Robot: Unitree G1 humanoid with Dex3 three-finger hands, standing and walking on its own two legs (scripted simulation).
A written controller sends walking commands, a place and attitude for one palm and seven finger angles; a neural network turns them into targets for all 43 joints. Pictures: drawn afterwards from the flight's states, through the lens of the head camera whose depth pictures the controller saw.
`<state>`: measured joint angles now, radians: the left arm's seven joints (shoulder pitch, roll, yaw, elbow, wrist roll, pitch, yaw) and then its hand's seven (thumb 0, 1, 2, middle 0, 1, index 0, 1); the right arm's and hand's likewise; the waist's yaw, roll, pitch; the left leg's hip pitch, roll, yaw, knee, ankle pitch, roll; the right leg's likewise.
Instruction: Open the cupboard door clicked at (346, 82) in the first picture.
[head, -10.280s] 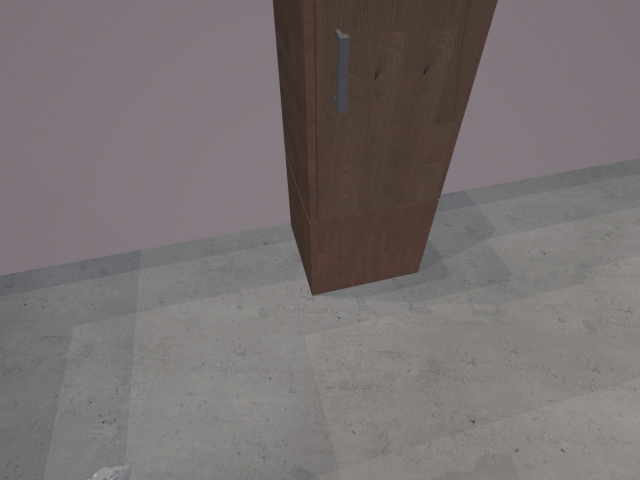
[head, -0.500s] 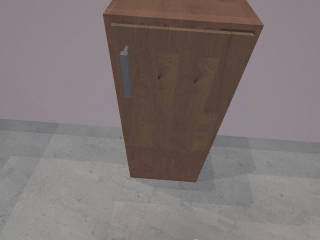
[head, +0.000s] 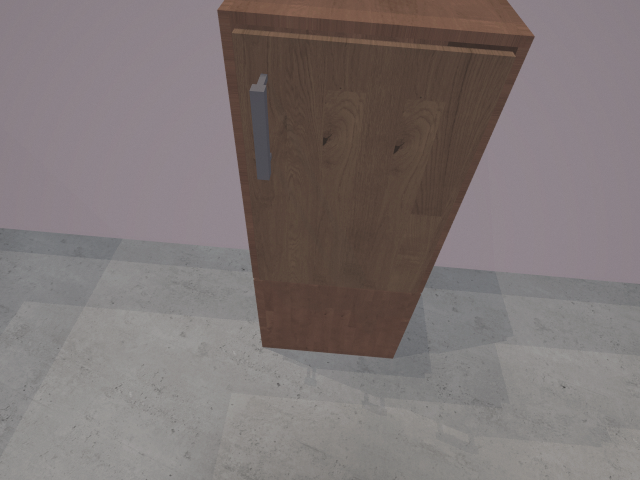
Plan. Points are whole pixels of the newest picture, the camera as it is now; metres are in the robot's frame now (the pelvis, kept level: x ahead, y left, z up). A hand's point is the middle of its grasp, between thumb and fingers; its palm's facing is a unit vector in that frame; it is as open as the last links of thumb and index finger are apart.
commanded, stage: come to a stop and stand still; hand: left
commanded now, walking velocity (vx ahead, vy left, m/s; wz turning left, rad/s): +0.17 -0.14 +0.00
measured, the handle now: (263, 129) +0.60 +0.14 +0.12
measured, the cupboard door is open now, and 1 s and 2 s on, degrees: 0 0 0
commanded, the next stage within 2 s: look again from close up in 0.80 s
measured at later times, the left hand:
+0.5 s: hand out of the picture +0.01 +0.15 -0.16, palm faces +0.01 -0.98 -0.22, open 7.4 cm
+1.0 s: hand out of the picture +0.04 +0.14 -0.16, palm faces +0.02 -0.97 -0.23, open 7.4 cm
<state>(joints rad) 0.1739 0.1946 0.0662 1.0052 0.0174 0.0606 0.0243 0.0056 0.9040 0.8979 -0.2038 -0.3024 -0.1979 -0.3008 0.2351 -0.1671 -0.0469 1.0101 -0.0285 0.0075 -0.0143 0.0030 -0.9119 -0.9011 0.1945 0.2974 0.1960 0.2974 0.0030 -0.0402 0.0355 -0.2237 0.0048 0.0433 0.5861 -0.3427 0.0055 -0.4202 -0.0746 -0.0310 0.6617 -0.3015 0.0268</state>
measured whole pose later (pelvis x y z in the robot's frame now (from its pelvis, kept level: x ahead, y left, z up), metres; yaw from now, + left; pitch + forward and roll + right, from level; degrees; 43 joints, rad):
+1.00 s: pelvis +0.02 -0.04 +0.01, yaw -1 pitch -1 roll +1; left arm 0.26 0.16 0.01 1.10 0.01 -0.02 0.03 0.01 0.91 0.90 -0.20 -0.30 -0.20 -0.30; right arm 0.27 -0.17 0.00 1.12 -0.02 -0.02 -0.03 0.01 -0.91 -0.90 0.20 0.30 0.20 0.30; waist 0.00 0.02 0.03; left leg -0.14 0.05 0.03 0.45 -0.29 -0.05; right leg -0.18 0.02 -0.04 0.51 -0.31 -0.05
